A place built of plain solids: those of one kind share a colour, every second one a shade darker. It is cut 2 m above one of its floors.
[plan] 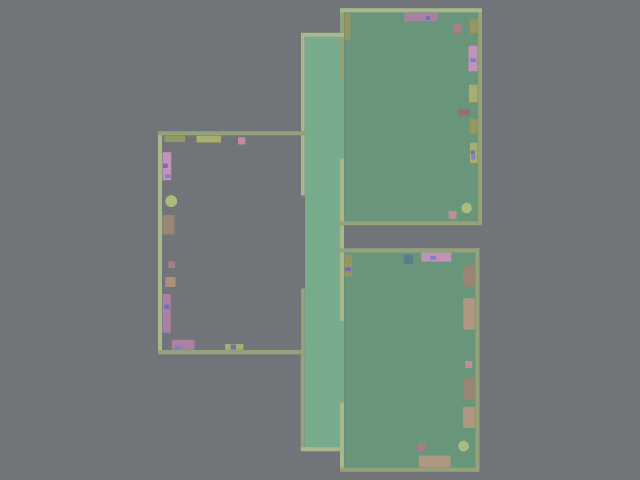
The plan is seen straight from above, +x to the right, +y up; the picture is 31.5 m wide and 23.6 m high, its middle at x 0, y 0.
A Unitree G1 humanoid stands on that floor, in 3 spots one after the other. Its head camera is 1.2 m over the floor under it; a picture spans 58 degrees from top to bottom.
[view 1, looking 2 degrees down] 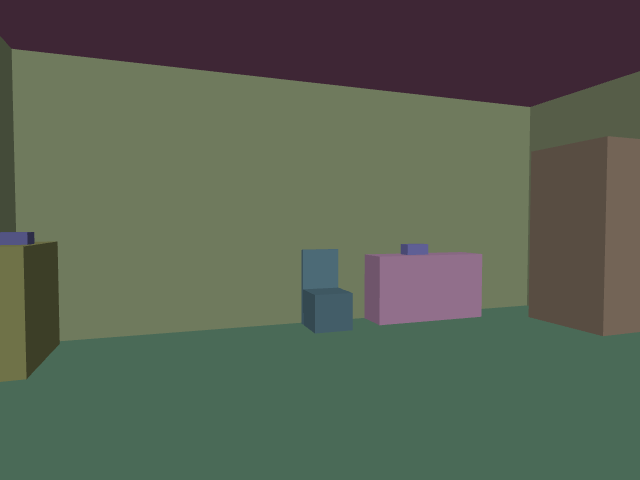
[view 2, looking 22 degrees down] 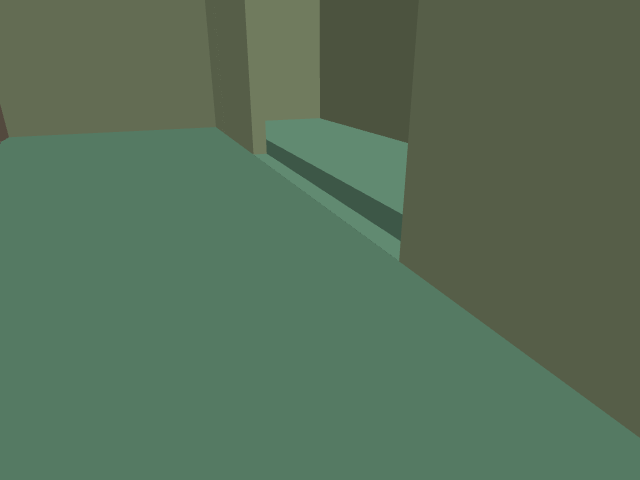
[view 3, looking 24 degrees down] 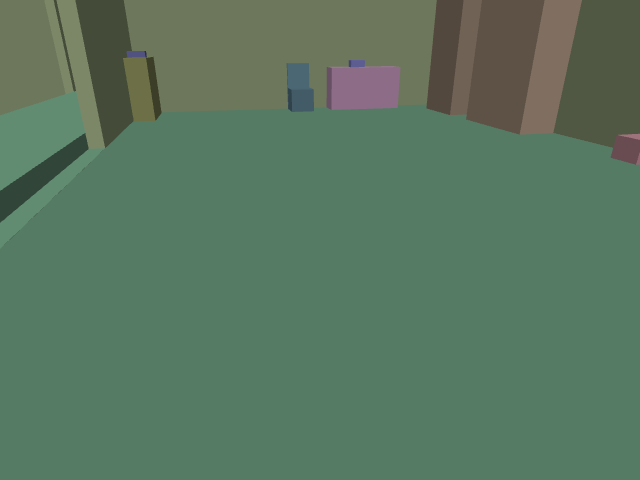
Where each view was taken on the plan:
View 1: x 2.64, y -5.67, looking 71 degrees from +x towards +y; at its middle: wall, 5.36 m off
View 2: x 2.64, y -1.80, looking -112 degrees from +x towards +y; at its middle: floor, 3.20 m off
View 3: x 2.64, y -10.13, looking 77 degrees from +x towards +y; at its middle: floor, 2.95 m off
